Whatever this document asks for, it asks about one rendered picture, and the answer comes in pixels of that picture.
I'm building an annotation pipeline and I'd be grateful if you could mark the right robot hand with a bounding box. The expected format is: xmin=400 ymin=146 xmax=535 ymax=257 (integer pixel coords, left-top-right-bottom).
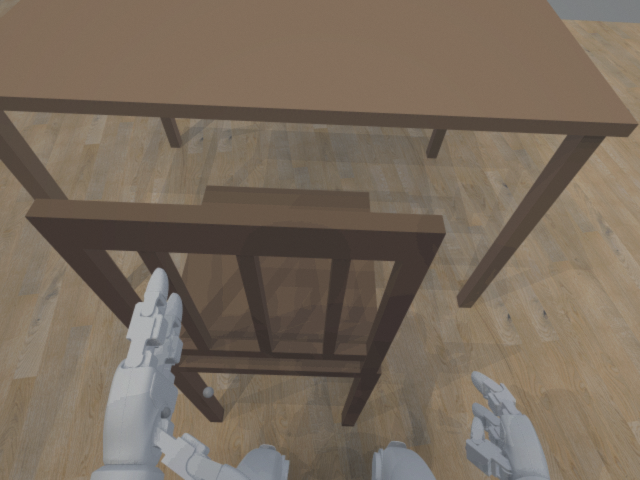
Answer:
xmin=466 ymin=371 xmax=550 ymax=480

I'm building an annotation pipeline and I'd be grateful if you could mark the left robot thigh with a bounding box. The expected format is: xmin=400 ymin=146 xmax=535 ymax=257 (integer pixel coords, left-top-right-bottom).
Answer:
xmin=236 ymin=448 xmax=290 ymax=480

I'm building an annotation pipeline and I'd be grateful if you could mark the right robot shin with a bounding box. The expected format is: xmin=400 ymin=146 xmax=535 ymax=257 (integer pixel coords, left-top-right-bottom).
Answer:
xmin=387 ymin=441 xmax=407 ymax=449

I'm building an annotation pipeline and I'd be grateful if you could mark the table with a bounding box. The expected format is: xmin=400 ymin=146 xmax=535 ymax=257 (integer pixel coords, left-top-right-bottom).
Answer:
xmin=0 ymin=0 xmax=639 ymax=308

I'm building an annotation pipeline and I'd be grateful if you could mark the chair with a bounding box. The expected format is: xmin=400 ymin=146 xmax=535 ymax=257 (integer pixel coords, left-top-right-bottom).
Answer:
xmin=25 ymin=185 xmax=446 ymax=427

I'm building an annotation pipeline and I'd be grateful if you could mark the left robot hand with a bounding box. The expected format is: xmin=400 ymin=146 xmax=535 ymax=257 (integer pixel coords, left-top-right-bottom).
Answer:
xmin=103 ymin=268 xmax=251 ymax=480

